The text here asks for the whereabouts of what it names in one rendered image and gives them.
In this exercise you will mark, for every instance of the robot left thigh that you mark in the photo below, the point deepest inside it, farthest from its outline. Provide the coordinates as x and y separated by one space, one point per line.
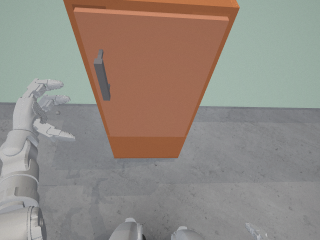
128 231

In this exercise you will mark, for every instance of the handle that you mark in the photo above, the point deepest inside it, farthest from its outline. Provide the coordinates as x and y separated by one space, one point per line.
101 76

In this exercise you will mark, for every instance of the robot thigh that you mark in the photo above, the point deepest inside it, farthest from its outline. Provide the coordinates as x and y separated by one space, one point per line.
186 234
128 231

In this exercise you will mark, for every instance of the left robot upper arm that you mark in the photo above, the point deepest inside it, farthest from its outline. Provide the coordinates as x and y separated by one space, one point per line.
26 223

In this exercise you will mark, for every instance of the robot right thigh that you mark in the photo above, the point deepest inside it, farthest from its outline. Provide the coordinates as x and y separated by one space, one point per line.
186 234

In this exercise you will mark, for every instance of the cupboard door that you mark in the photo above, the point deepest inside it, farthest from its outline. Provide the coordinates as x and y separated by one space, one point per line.
156 64

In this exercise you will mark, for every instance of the left robot forearm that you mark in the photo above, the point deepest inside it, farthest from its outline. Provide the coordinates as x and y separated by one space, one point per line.
19 177

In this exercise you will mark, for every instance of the robot left hand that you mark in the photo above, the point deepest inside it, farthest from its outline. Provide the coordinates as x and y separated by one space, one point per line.
27 110

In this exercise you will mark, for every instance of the robot right hand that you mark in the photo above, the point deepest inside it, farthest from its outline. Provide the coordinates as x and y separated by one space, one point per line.
257 232

